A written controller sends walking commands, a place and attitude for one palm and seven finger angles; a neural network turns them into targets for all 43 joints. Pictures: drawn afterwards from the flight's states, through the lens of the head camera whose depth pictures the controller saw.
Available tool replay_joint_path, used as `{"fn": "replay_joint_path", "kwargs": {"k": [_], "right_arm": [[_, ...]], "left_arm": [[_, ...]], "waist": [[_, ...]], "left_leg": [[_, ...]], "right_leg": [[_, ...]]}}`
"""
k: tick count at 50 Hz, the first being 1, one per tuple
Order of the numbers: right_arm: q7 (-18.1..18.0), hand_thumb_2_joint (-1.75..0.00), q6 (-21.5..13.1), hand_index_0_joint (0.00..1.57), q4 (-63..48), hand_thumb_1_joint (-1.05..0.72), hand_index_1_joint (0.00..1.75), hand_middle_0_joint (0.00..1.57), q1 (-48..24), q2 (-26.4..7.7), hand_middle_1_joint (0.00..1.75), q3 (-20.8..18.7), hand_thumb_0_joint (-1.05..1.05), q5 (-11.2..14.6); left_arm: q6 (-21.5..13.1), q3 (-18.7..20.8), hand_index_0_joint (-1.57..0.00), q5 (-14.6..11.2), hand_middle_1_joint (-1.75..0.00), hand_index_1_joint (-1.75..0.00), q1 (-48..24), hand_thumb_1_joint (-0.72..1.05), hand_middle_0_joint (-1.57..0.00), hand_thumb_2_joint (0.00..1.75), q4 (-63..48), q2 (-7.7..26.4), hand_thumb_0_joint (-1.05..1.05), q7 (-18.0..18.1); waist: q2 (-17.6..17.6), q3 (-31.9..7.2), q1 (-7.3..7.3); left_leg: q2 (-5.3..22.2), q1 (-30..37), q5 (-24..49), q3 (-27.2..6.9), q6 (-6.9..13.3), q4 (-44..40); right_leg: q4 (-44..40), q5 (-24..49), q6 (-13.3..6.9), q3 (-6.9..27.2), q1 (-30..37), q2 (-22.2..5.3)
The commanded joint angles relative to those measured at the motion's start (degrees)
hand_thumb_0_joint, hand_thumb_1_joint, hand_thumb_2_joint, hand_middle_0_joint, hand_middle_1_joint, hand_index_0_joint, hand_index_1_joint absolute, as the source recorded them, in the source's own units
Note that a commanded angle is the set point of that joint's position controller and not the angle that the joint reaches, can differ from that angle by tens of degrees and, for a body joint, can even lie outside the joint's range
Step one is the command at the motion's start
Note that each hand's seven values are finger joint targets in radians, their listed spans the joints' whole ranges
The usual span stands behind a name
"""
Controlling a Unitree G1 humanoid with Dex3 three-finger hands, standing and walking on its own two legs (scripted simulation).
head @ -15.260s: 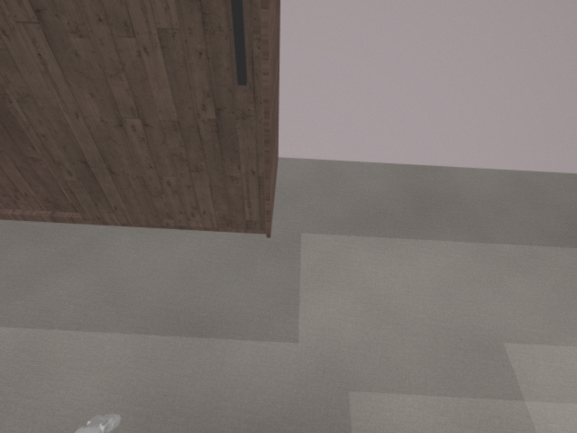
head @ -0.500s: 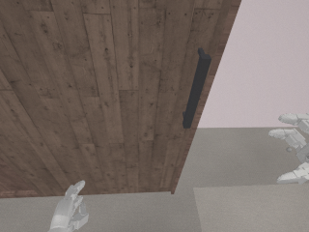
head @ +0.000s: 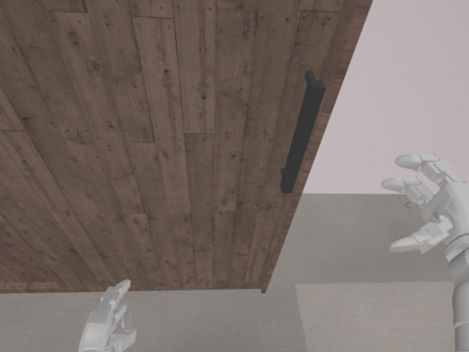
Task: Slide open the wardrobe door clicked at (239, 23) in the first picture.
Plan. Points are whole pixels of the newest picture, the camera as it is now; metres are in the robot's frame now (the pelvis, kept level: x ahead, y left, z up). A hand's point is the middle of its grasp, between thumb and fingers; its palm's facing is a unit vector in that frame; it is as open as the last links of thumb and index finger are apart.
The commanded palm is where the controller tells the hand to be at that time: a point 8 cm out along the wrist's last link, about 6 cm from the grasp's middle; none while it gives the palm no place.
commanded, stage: move the hooked fingers beside the handle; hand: right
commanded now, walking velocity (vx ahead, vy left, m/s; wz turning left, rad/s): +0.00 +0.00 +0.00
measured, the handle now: (296, 138) +0.49 -0.09 +0.13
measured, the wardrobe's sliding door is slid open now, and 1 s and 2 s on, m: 0.00 0.00 0.00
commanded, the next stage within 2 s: feel for the door with the fingertips in 2.00 s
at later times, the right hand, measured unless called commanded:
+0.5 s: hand (375, 180) +0.37 -0.21 +0.14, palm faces -0.04 +1.00 -0.02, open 14.0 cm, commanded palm +0.35 -0.25 +0.14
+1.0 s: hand (346, 159) +0.42 -0.18 +0.14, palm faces -0.06 +1.00 +0.00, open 14.0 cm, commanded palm +0.41 -0.23 +0.14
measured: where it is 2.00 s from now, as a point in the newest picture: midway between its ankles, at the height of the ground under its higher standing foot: outside the picture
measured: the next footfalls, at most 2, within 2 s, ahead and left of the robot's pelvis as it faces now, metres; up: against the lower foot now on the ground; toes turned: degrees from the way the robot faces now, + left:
none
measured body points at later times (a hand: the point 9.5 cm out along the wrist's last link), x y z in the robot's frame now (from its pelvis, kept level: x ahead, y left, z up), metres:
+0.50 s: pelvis +0.01 +0.00 +0.00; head +0.01 +0.02 +0.45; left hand +0.16 +0.25 -0.09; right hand +0.36 -0.26 +0.15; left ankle +0.02 +0.11 -0.73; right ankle +0.00 -0.11 -0.73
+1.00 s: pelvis +0.01 +0.00 +0.00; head +0.03 +0.01 +0.45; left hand +0.11 +0.26 -0.11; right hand +0.42 -0.23 +0.14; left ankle +0.02 +0.11 -0.73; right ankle +0.00 -0.11 -0.73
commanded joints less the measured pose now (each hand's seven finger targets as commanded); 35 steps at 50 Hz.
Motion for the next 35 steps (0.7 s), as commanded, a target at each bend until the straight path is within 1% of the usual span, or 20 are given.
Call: {"fn": "replay_joint_path", "kwargs": {"k": [1, 3, 6, 7, 8, 9, 12, 14, 16, 17, 20, 21, 22, 23, 25, 27, 31, 32, 33, 35], "right_arm": [[-1.4, -0.3, -3.4, 0.3, -11.1, 0.5, 1.2, 0.3, -16.8, -15.3, 1.2, -5.6, 0.0, 1.0], [-1.6, -0.3, -3.1, 0.3, -11.0, 0.5, 1.2, 0.3, -16.5, -14.9, 1.2, -5.4, 0.0, 1.1], [-2.4, -0.3, -3.2, 0.3, -11.7, 0.5, 1.2, 0.3, -20.3, -12.2, 1.2, -2.3, 0.0, 0.6], [-2.6, -0.3, -3.2, 0.3, -11.6, 0.5, 1.2, 0.3, -21.4, -12.0, 1.2, -1.5, 0.0, 0.5], [-3.0, -0.3, -3.2, 0.3, -11.3, 0.5, 1.2, 0.3, -22.5, -12.3, 1.2, -1.7, 0.0, 0.2], [-3.3, -0.3, -3.1, 0.3, -10.8, 0.5, 1.2, 0.3, -24.3, -10.7, 1.2, 0.1, 0.0, 0.0], [-4.5, -0.3, -3.7, 0.3, -9.9, 0.5, 1.2, 0.3, -25.4, -13.1, 1.2, -1.6, 0.0, -0.6], [-4.8, -0.3, -3.9, 0.3, -9.5, 0.5, 1.2, 0.3, -26.2, -11.9, 1.2, -0.9, 0.0, -0.7], [-5.0, -0.3, -4.0, 0.3, -7.3, 0.5, 1.2, 0.3, -27.4, -12.1, 1.2, -0.9, 0.0, -0.9], [-5.2, -0.3, -4.1, 0.3, -6.4, 0.5, 1.2, 0.3, -26.8, -13.8, 1.2, -2.3, 0.0, -1.1], [-5.1, -0.3, -4.2, 0.3, -6.5, 0.5, 1.2, 0.3, -28.8, -11.1, 1.2, 0.1, 0.0, -1.2], [-5.3, -0.3, -4.3, 0.3, -5.6, 0.5, 1.2, 0.3, -28.8, -11.9, 1.2, -0.7, 0.0, -1.3], [-5.4, -0.3, -4.1, 0.3, -4.6, 0.5, 1.2, 0.3, -28.1, -12.2, 1.2, -0.7, 0.0, -1.4], [-5.3, -0.3, -4.0, 0.3, -3.8, 0.5, 1.2, 0.3, -28.1, -11.3, 1.2, -0.4, 0.0, -1.2], [-5.4, -0.3, -4.3, 0.3, -4.0, 0.5, 1.2, 0.3, -31.6, -10.5, 1.2, 1.1, 0.0, -1.5], [-5.9, -0.3, -4.5, 0.3, -3.6, 0.5, 1.2, 0.3, -31.5, -11.1, 1.2, 0.7, 0.0, -1.6], [-6.5, -0.3, -5.1, 0.3, -0.8, 0.5, 1.2, 0.3, -35.4, -10.4, 1.2, 1.7, 0.0, -2.2], [-6.7, -0.3, -5.2, 0.3, 0.3, 0.5, 1.2, 0.3, -36.2, -11.2, 1.2, 1.5, 0.0, -2.3], [-6.7, -0.3, -5.6, 0.3, -0.2, 0.5, 1.2, 0.3, -38.3, -10.8, 1.2, 2.0, 0.0, -2.4], [-7.1, -0.3, -6.2, 0.3, 0.7, 0.5, 1.2, 0.3, -38.4, -11.1, 1.2, 1.5, 0.0, -2.7]], "left_arm": [[-3.3, 3.0, -0.2, -0.1, -0.3, -0.3, -5.7, 0.9, -0.2, 0.9, -9.1, 7.3, 0.0, 0.2], [-3.0, 3.1, -0.2, 0.0, -0.3, -0.3, -5.5, 0.9, -0.2, 0.9, -9.2, 7.4, 0.0, -0.1], [-2.8, 3.1, -0.2, -0.2, -0.3, -0.3, -5.2, 0.9, -0.2, 0.9, -9.1, 7.1, 0.0, 0.1], [-2.6, 3.2, -0.2, -0.2, -0.3, -0.3, -4.9, 0.9, -0.2, 0.9, -8.8, 7.3, 0.0, 0.0], [-2.5, 3.2, -0.2, -0.3, -0.3, -0.3, -4.9, 0.9, -0.2, 0.9, -8.7, 7.4, 0.0, 0.2], [-2.4, 3.2, -0.2, -0.3, -0.3, -0.3, -4.8, 0.9, -0.2, 0.9, -8.4, 7.2, 0.0, 0.3], [-1.9, 3.4, -0.2, -0.1, -0.3, -0.3, -4.0, 0.9, -0.2, 0.9, -7.8, 7.7, 0.0, 0.4], [-1.6, 3.2, -0.2, 0.0, -0.3, -0.3, -4.2, 0.9, -0.2, 0.9, -8.0, 7.3, 0.0, 0.4], [-1.2, 3.3, -0.2, 0.0, -0.3, -0.3, -3.9, 0.9, -0.2, 0.9, -7.5, 7.4, 0.0, 0.4], [-0.9, 3.4, -0.2, 0.0, -0.3, -0.3, -3.4, 0.9, -0.2, 0.9, -7.3, 7.7, 0.0, 0.2], [-0.4, 3.3, -0.2, 0.0, -0.3, -0.3, -3.5, 0.9, -0.2, 0.9, -7.7, 7.2, 0.0, 0.0], [-0.2, 3.4, -0.2, 0.0, -0.3, -0.3, -3.2, 0.9, -0.2, 0.9, -7.6, 7.3, 0.0, -0.1], [0.1, 3.4, -0.2, 0.1, -0.3, -0.3, -2.9, 0.9, -0.2, 0.9, -7.6, 7.6, 0.0, -0.2], [0.3, 3.6, -0.2, 0.0, -0.3, -0.3, -3.0, 0.9, -0.2, 0.9, -7.7, 7.5, 0.0, -0.3], [0.7, 3.5, -0.2, -0.1, -0.3, -0.3, -2.7, 0.9, -0.2, 0.9, -7.5, 7.5, 0.0, -0.2], [1.0, 3.7, -0.2, -0.1, -0.3, -0.3, -2.3, 0.9, -0.2, 0.9, -7.5, 7.7, 0.0, -0.4], [2.0, 3.7, -0.2, -0.1, -0.3, -0.3, -1.4, 0.9, -0.2, 0.9, -6.9, 7.7, 0.0, -0.4], [2.3, 3.8, -0.2, 0.0, -0.3, -0.3, -1.2, 0.9, -0.2, 0.9, -6.7, 7.9, 0.0, -0.5], [2.4, 3.9, -0.2, 0.0, -0.3, -0.3, -1.0, 0.9, -0.2, 0.9, -6.6, 7.8, 0.0, -0.5], [2.7, 3.8, -0.2, 0.1, -0.3, -0.3, -0.8, 0.9, -0.2, 0.9, -6.5, 7.7, 0.0, -0.6]], "waist": [[-1.4, -11.9, -0.76], [0.9, -12.9, -0.63], [-0.6, -12.1, 0.33], [1.2, -11.5, 0.74], [0.6, -11.8, 0.76], [-0.5, -11.5, 1.29], [1.5, -13.0, 1.03], [0.7, -14.5, 1.01], [0.4, -13.9, 1.29], [3.0, -13.7, 0.89], [-0.8, -14.6, 1.31], [-1.0, -14.8, 1.12], [1.7, -14.4, 1.01], [2.5, -14.5, 1.27], [0.5, -14.2, 1.94], [2.2, -15.3, 1.66], [0.8, -15.3, 2.55], [3.5, -14.9, 2.66], [2.3, -16.3, 3.07], [0.7, -17.2, 2.64]], "left_leg": [[0.1, 3.4, 10.4, -2.3, 0.3, -4.0], [0.2, 4.6, 12.5, -2.6, 0.1, -3.9], [0.1, 2.4, 10.7, -2.3, 0.1, -3.9], [0.0, 2.5, 10.5, -2.4, 0.0, -4.2], [0.0, 2.4, 10.3, -2.5, 0.0, -4.2], [0.0, 1.3, 9.2, -2.6, 0.0, -4.4], [0.1, 2.9, 10.0, -2.6, 0.2, -4.3], [0.2, 3.7, 11.9, -2.7, 0.2, -3.9], [0.2, 3.1, 12.1, -2.8, 0.2, -3.9], [0.1, 4.2, 13.0, -2.8, 0.2, -3.9], [0.3, 3.8, 15.3, -2.8, 0.3, -3.5], [0.2, 3.7, 15.0, -2.8, 0.4, -3.4], [0.1, 4.3, 15.5, -2.8, 0.4, -3.4], [0.2, 4.4, 15.9, -3.0, 0.2, -3.5], [0.1, 3.2, 15.3, -2.9, 0.3, -3.5], [0.1, 3.8, 15.4, -3.1, 0.3, -3.3], [0.1, 3.3, 15.2, -3.1, 0.3, -3.1], [0.1, 3.4, 15.2, -3.3, 0.2, -3.3], [0.1, 3.9, 16.3, -3.6, 0.1, -3.1], [0.1, 4.1, 16.7, -3.4, 0.3, -2.8]], "right_leg": [[-5.2, 11.3, -0.7, 3.5, 3.3, -0.2], [-4.9, 12.7, -0.9, 3.1, 3.1, -0.3], [-5.1, 11.4, -0.7, 3.2, 3.8, -0.3], [-4.8, 11.2, -0.8, 3.0, 3.6, -0.5], [-5.0, 10.9, -0.9, 3.1, 3.6, -0.4], [-5.1, 9.8, -0.9, 3.2, 4.1, -0.3], [-5.0, 11.0, -0.9, 3.3, 4.0, -0.5], [-5.0, 12.3, -0.9, 3.1, 4.6, -0.2], [-5.0, 12.2, -0.8, 3.0, 4.3, -0.2], [-4.8, 13.1, -1.0, 3.0, 3.5, -0.4], [-4.6, 14.8, -0.8, 2.6, 4.7, -0.1], [-4.5, 14.7, -0.7, 2.7, 4.6, -0.1], [-4.3, 15.1, -0.9, 2.7, 3.8, -0.4], [-4.3, 14.7, -1.0, 2.4, 3.4, -0.3], [-4.4, 14.2, -0.9, 2.5, 3.8, -0.2], [-3.9, 14.4, -1.0, 2.4, 3.6, -0.3], [-3.9, 13.8, -1.0, 2.3, 3.1, 0.0], [-3.5, 13.6, -1.2, 2.3, 2.4, -0.3], [-3.4, 14.3, -1.3, 2.1, 3.1, -0.1], [-3.4, 14.8, -1.1, 2.2, 3.4, 0.0]]}}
